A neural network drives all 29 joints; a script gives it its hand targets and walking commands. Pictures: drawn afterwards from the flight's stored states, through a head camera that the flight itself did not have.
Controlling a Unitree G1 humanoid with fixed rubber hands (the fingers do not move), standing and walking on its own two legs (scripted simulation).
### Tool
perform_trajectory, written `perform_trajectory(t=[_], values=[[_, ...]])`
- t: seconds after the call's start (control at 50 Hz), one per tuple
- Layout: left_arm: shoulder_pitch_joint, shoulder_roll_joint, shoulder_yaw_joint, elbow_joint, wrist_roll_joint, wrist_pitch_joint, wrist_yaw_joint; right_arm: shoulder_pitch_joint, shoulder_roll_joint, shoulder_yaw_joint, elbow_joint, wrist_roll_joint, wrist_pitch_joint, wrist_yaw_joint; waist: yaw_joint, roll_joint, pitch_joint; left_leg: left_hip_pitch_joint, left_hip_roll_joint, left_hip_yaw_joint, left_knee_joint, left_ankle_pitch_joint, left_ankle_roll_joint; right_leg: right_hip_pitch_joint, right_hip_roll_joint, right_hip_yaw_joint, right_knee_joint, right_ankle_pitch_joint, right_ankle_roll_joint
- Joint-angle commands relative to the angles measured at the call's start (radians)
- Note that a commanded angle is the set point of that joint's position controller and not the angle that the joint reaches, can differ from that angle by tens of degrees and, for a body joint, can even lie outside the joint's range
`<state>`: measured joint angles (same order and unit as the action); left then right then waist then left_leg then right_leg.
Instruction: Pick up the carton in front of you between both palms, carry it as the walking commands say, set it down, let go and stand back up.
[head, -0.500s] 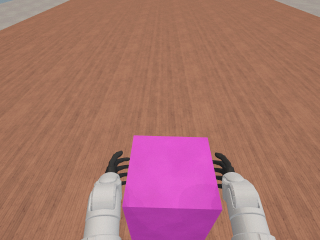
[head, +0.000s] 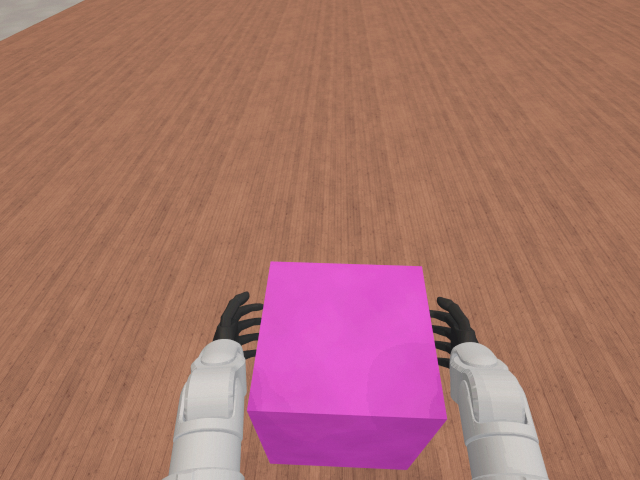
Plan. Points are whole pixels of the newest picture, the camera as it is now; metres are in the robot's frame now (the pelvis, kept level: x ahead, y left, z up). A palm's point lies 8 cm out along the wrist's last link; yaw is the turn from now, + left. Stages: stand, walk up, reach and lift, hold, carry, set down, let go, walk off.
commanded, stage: hold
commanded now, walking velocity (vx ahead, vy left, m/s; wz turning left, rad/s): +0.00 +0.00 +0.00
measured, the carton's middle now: (341, 370) +0.31 -0.01 -0.05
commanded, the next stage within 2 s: set down in 0.24 s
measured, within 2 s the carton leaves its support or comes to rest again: neither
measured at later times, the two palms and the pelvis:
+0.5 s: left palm (222, 346) +0.30 +0.15 +0.04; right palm (440, 316) +0.34 -0.15 +0.03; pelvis +0.01 -0.05 +0.00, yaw +8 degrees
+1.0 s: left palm (251, 380) +0.36 +0.15 -0.17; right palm (411, 361) +0.39 -0.15 -0.19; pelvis -0.03 -0.05 -0.10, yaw +8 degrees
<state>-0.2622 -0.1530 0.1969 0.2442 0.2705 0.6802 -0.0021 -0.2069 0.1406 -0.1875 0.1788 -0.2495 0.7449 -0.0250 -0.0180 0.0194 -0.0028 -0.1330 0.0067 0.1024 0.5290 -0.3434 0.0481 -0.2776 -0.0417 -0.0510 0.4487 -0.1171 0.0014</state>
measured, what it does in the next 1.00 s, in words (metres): lowers itself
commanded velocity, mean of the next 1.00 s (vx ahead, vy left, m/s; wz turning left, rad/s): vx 0.00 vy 0.00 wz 0.00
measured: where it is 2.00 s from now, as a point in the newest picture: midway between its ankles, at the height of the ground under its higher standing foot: outside the picture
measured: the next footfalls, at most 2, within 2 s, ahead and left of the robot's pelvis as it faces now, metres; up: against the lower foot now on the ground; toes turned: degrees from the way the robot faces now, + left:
none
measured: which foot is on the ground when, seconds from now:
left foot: down 0.00-1.00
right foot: down 0.00-1.00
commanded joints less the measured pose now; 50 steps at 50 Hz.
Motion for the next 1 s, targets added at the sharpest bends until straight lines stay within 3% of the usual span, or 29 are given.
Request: perform_trajectory(t=[0.0, 0.02, 0.06, 0.08, 0.12, 0.16, 0.2, 0.26, 0.28, 0.3, 0.32, 0.34, 0.36, 0.44, 0.5, 0.56, 0.62, 0.7, 0.72, 0.74, 0.76, 0.8, 0.82, 0.84, 0.86, 0.88, 0.9, 0.92, 0.98], values=[[-0.366, -0.921, -0.442, 0.019, -0.191, -0.044, -0.209, -0.543, 0.895, 0.56, -0.114, 0.257, -0.079, 0.263, 0.049, 0.038, -0.22, -0.051, -0.035, -0.225, -0.193, 0.415, -0.032, 0.332, 0.147, 0.087, -0.013, 0.165, -0.012], [-0.345, -0.932, -0.451, 0.042, -0.205, -0.045, -0.21, -0.544, 0.901, 0.576, -0.112, 0.27, -0.077, 0.263, 0.06, 0.023, -0.228, -0.045, -0.039, -0.224, -0.215, 0.367, -0.026, 0.35, 0.151, 0.082, -0.015, 0.168, -0.007], [-0.415, -0.942, -0.472, 0.031, -0.224, -0.045, -0.224, -0.524, 0.9, 0.555, -0.071, 0.25, -0.078, 0.26, 0.021, 0.022, -0.192, -0.078, -0.036, -0.222, -0.234, 0.301, -0.029, 0.343, 0.156, 0.081, -0.017, 0.135, -0.013], [-0.437, -0.945, -0.471, 0.051, -0.232, -0.045, -0.235, -0.533, 0.904, 0.527, -0.05, 0.236, -0.079, 0.254, 0.013, 0.001, -0.187, -0.097, -0.029, -0.227, -0.24, 0.265, -0.023, 0.344, 0.151, 0.085, -0.022, 0.103, -0.014], [-0.457, -0.938, -0.461, 0.073, -0.23, -0.047, -0.248, -0.549, 0.908, 0.509, -0.033, 0.22, -0.086, 0.259, -0.001, 0.031, -0.201, -0.083, -0.044, -0.215, -0.245, 0.214, -0.022, 0.339, 0.149, 0.085, -0.032, 0.093, -0.007], [-0.491, -0.952, -0.491, 0.054, -0.245, -0.05, -0.26, -0.54, 0.932, 0.497, 0.013, 0.219, -0.088, 0.261, 0.007, 0.024, -0.204, -0.121, -0.037, -0.215, -0.249, 0.201, -0.029, 0.383, 0.149, 0.08, -0.032, 0.086, -0.009], [-0.5, -0.952, -0.479, 0.07, -0.256, -0.051, -0.273, -0.524, 0.949, 0.488, 0.01, 0.205, -0.089, 0.258, -0.023, 0.005, -0.207, -0.134, -0.045, -0.212, -0.249, 0.22, -0.028, 0.398, 0.146, 0.087, -0.041, 0.117, -0.01], [-0.491, -0.94, -0.464, 0.074, -0.24, -0.051, -0.281, -0.534, 0.957, 0.492, 0.028, 0.211, -0.083, 0.262, 0.008, 0.005, -0.232, -0.145, -0.062, -0.198, -0.245, 0.189, -0.027, 0.448, 0.134, 0.097, -0.062, 0.087, -0.004], [-0.495, -0.913, -0.431, 0.105, -0.213, -0.051, -0.286, -0.557, 0.972, 0.492, 0.039, 0.209, -0.083, 0.26, 0.026, -0.021, -0.198, -0.173, -0.072, -0.19, -0.243, 0.168, -0.021, 0.448, 0.123, 0.102, -0.075, 0.077, -0.001], [-0.522, -0.905, -0.407, 0.128, -0.205, -0.06, -0.296, -0.573, 0.978, 0.476, 0.061, 0.196, -0.084, 0.258, 0.01, -0.039, -0.184, -0.195, -0.072, -0.192, -0.246, 0.119, -0.013, 0.453, 0.122, 0.109, -0.078, 0.037, 0.002], [-0.549, -0.877, -0.392, 0.137, -0.188, -0.069, -0.302, -0.584, 0.992, 0.454, 0.108, 0.185, -0.087, 0.26, 0.034, -0.048, -0.173, -0.21, -0.078, -0.183, -0.242, 0.09, -0.007, 0.451, 0.116, 0.117, -0.084, -0.005, 0.006], [-0.579, -0.86, -0.358, 0.168, -0.172, -0.078, -0.31, -0.607, 0.999, 0.433, 0.12, 0.183, -0.096, 0.258, 0.026, -0.046, -0.16, -0.226, -0.079, -0.181, -0.237, 0.062, 0.002, 0.446, 0.111, 0.127, -0.082, -0.04, 0.007], [-0.595, -0.86, -0.331, 0.198, -0.154, -0.091, -0.315, -0.645, 1.011, 0.414, 0.163, 0.175, -0.104, 0.258, 0.053, -0.051, -0.169, -0.233, -0.082, -0.182, -0.217, 0.044, 0.007, 0.447, 0.103, 0.136, -0.08, -0.088, 0.01], [-0.725, -0.801, -0.174, 0.335, -0.048, -0.155, -0.331, -0.761, 0.989, 0.292, 0.281, 0.101, -0.153, 0.246, 0.049, -0.053, -0.149, -0.328, -0.096, -0.166, -0.13, 0.004, 0.019, 0.366, 0.084, 0.158, -0.049, -0.167, 0.02], [-0.751, -0.744, -0.048, 0.407, 0.02, -0.205, -0.305, -0.778, 0.873, 0.145, 0.367, 0.025, -0.2, 0.218, 0.046, -0.048, -0.128, -0.399, -0.088, -0.169, -0.075, -0.015, 0.024, 0.276, 0.099, 0.143, 0.001, -0.204, 0.008], [-0.696, -0.669, 0.053, 0.45, 0.101, -0.252, -0.264, -0.782, 0.761, 0.044, 0.392, -0.038, -0.274, 0.188, 0.06, -0.026, -0.142, -0.474, -0.1, -0.158, -0.021, 0.028, 0.01, 0.175, 0.107, 0.126, 0.067, -0.114, 0.011], [-0.666, -0.642, 0.076, 0.442, 0.115, -0.335, -0.241, -0.755, 0.677, 0.014, 0.4, -0.083, -0.374, 0.164, 0.031, -0.016, -0.2, -0.568, -0.122, -0.143, 0.046, 0.077, -0.009, 0.08, 0.113, 0.114, 0.151, 0.041, 0.005], [-0.743, -0.68, -0.025, 0.432, 0.051, -0.469, -0.243, -0.784, 0.726, 0.099, 0.439, -0.058, -0.515, 0.155, 0.019, -0.04, -0.404, -0.72, -0.143, -0.127, 0.166, 0.094, -0.037, 0.008, 0.121, 0.124, 0.277, 0.185, 0.005], [-0.773, -0.696, -0.077, 0.42, 0.013, -0.498, -0.248, -0.818, 0.755, 0.165, 0.426, -0.017, -0.542, 0.156, 0.046, -0.032, -0.488, -0.766, -0.145, -0.123, 0.2, 0.104, -0.046, 0.029, 0.118, 0.135, 0.311, 0.223, 0.008], [-0.786, -0.724, -0.121, 0.414, -0.014, -0.516, -0.248, -0.847, 0.774, 0.224, 0.387, 0.009, -0.568, 0.158, 0.037, -0.054, -0.579, -0.817, -0.15, -0.117, 0.233, 0.109, -0.05, 0.042, 0.116, 0.14, 0.354, 0.274, 0.014], [-0.811, -0.752, -0.166, 0.409, -0.04, -0.534, -0.245, -0.912, 0.797, 0.277, 0.379, 0.041, -0.587, 0.16, 0.067, -0.057, -0.672, -0.869, -0.155, -0.114, 0.259, 0.142, -0.059, 0.072, 0.115, 0.143, 0.394, 0.315, 0.011], [-0.849, -0.796, -0.253, 0.378, -0.093, -0.556, -0.238, -0.954, 0.847, 0.375, 0.338, 0.087, -0.603, 0.162, 0.051, -0.086, -0.881, -0.952, -0.166, -0.109, 0.313, 0.169, -0.069, 0.12, 0.112, 0.152, 0.478, 0.449, 0.017], [-0.862, -0.797, -0.281, 0.344, -0.095, -0.56, -0.229, -0.994, 0.836, 0.409, 0.301, 0.103, -0.61, 0.164, 0.082, -0.073, -0.96, -0.985, -0.169, -0.103, 0.342, 0.191, -0.075, 0.097, 0.116, 0.148, 0.525, 0.443, 0.015], [-0.853, -0.841, -0.32, 0.341, -0.118, -0.558, -0.22, -0.984, 0.844, 0.437, 0.302, 0.102, -0.606, 0.168, 0.058, -0.068, -1.03, -0.997, -0.173, -0.104, 0.368, 0.227, -0.083, 0.102, 0.119, 0.143, 0.559, 0.491, 0.012], [-0.87, -0.836, -0.327, 0.338, -0.116, -0.553, -0.213, -0.999, 0.844, 0.452, 0.297, 0.11, -0.602, 0.174, 0.068, -0.076, -1.065, -0.999, -0.172, -0.106, 0.392, 0.246, -0.082, 0.038, 0.127, 0.133, 0.586, 0.48, 0.011], [-0.888, -0.879, -0.362, 0.322, -0.137, -0.543, -0.21, -0.998, 0.865, 0.461, 0.303, 0.114, -0.594, 0.18, 0.038, -0.069, -1.105, -0.98, -0.173, -0.111, 0.411, 0.246, -0.088, -0.007, 0.142, 0.11, 0.603, 0.435, 0.013], [-0.887, -0.892, -0.37, 0.303, -0.142, -0.537, -0.209, -0.957, 0.863, 0.461, 0.312, 0.106, -0.586, 0.185, 0.048, -0.044, -1.114, -1.011, -0.176, -0.103, 0.437, 0.244, -0.096, -0.04, 0.139, 0.118, 0.616, 0.438, 0.001], [-0.89, -0.9, -0.378, 0.299, -0.148, -0.523, -0.21, -0.977, 0.857, 0.465, 0.303, 0.112, -0.575, 0.196, 0.031, -0.06, -1.12, -1.011, -0.175, -0.113, 0.452, 0.255, -0.093, -0.101, 0.146, 0.105, 0.635, 0.429, 0.009], [-0.92, -0.938, -0.384, 0.322, -0.158, -0.486, -0.201, -0.996, 0.846, 0.433, 0.353, 0.116, -0.552, 0.218, 0.023, -0.025, -1.059, -1.005, -0.171, -0.118, 0.496, 0.223, -0.1, -0.338, 0.166, 0.074, 0.658, 0.258, 0.008]])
